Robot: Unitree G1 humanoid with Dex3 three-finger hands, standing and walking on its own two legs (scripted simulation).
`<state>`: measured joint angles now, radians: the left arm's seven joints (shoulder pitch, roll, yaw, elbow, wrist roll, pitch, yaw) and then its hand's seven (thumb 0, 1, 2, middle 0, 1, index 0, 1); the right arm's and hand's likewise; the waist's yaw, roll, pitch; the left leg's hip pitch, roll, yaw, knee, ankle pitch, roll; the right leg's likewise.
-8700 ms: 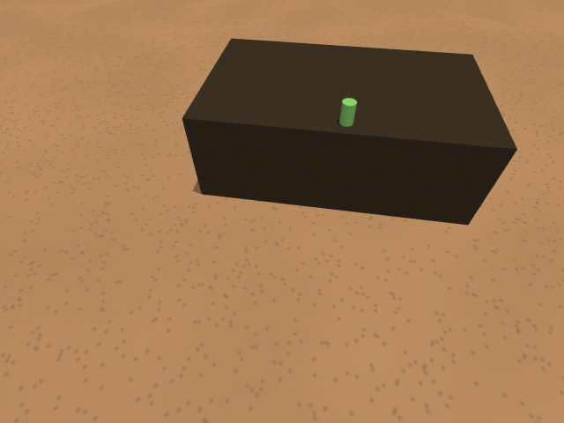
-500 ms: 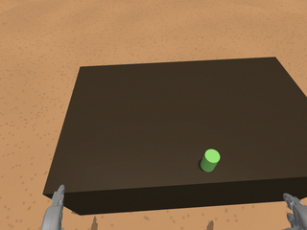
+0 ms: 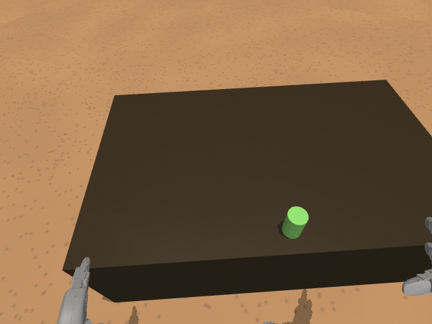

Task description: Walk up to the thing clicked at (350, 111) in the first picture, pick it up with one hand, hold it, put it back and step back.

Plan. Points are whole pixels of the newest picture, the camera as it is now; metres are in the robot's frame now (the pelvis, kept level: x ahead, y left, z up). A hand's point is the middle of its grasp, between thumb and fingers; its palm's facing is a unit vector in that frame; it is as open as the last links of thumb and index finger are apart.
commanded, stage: go down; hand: right
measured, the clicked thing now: (294, 223) +0.42 -0.20 -0.24
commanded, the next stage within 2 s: approach in 1.30 s
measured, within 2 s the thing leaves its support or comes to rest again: neither
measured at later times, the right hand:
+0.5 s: hand out of the picture +0.29 -0.36 +0.03, palm faces +0.18 +0.97 -0.16, open 17.5 cm
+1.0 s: hand out of the picture +0.31 -0.38 +0.04, palm faces +0.17 +0.98 -0.13, open 17.4 cm
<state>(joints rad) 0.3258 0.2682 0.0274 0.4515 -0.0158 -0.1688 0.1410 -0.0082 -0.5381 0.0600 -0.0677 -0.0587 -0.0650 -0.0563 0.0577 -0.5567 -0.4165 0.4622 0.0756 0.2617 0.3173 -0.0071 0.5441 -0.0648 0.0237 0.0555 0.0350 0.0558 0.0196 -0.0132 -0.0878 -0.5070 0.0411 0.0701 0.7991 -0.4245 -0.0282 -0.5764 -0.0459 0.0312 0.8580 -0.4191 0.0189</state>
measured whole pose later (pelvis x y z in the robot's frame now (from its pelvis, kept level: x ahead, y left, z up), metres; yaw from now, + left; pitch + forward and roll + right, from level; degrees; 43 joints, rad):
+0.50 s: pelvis -0.01 +0.00 +0.01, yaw +1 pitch +8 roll +2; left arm 0.28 0.27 -0.01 0.54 0.00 -0.21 0.15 -0.01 -0.54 0.06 -0.06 -0.05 -0.06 -0.05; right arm -0.23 -0.70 -0.52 0.87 0.09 0.05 0.48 -0.01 0.55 -0.06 0.03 0.05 0.04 0.05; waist 0.04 0.01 -0.07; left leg -0.51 0.03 0.06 0.73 -0.37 -0.02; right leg -0.57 -0.05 0.02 0.80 -0.37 0.02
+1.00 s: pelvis +0.00 +0.00 +0.01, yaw +1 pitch +10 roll +2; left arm 0.25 0.27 -0.01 0.58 0.00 -0.20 0.15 -0.01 -0.53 0.06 -0.07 -0.06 -0.06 -0.05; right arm -0.31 -0.76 -0.56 1.01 0.11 -0.07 0.54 -0.01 0.51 -0.06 0.04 0.05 0.04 0.05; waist 0.05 0.01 -0.08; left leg -0.51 0.03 0.06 0.70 -0.36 -0.03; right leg -0.58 -0.06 0.02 0.79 -0.38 0.01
